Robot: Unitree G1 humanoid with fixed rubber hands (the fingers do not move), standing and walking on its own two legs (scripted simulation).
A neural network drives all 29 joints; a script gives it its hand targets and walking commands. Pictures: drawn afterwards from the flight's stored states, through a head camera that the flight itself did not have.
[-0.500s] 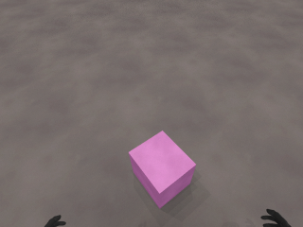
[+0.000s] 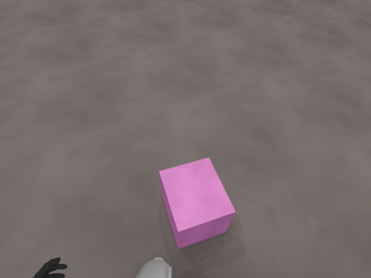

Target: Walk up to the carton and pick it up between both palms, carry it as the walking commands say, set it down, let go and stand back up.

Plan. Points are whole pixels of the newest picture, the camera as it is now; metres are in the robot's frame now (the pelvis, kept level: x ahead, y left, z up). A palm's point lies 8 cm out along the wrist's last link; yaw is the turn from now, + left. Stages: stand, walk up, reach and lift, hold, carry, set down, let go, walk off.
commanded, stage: walk up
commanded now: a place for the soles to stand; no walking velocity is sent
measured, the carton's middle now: (193, 203) +0.54 +0.00 -0.61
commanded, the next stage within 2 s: none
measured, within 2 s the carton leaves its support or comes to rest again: neither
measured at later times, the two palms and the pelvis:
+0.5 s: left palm out of the picture +0.08 +0.16 -0.11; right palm out of the picture +0.25 -0.52 -0.08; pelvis +0.07 -0.19 -0.03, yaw +14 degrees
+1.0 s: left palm out of the picture +0.03 +0.15 -0.08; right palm (362, 196) +0.36 -0.43 -0.09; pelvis +0.09 -0.19 -0.01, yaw +24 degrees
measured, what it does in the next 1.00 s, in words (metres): steps to the right, turning left: left foot, then right foot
